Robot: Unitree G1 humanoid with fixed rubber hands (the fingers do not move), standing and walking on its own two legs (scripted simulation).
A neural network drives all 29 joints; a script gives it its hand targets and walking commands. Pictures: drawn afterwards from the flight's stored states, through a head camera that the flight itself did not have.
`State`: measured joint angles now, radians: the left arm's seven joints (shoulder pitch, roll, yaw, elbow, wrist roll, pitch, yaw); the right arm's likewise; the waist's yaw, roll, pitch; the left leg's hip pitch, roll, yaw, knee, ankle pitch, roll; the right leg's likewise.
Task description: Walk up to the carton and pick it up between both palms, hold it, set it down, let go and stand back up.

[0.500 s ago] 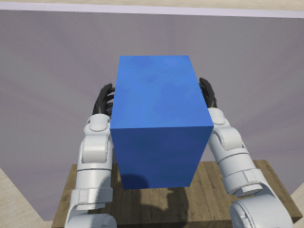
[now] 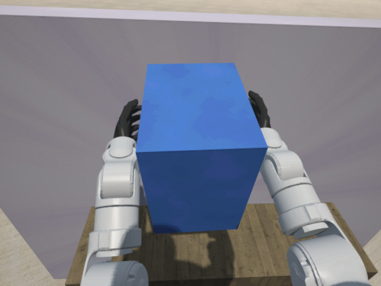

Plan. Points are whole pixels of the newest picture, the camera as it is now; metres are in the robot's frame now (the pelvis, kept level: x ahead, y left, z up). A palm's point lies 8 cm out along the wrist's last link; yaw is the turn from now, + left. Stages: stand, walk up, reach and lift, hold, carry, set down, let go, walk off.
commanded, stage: hold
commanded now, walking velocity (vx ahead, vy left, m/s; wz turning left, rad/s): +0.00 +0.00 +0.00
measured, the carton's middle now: (193, 149) +0.35 +0.01 +0.17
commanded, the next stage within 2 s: none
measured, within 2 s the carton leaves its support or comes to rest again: neither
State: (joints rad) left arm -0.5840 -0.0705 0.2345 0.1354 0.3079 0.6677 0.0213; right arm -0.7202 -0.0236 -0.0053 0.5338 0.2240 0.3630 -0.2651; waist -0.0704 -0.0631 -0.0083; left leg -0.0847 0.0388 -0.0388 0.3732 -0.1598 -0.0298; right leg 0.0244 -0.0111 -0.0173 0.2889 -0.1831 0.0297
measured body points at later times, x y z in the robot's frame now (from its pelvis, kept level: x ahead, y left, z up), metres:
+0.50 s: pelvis +0.00 +0.00 +0.00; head -0.06 +0.03 +0.45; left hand +0.37 +0.14 +0.19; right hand +0.38 -0.13 +0.21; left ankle +0.04 +0.13 -0.75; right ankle -0.01 -0.14 -0.75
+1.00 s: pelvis +0.00 +0.00 +0.00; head -0.05 +0.03 +0.44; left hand +0.37 +0.14 +0.19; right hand +0.38 -0.13 +0.21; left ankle +0.04 +0.13 -0.75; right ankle -0.01 -0.14 -0.75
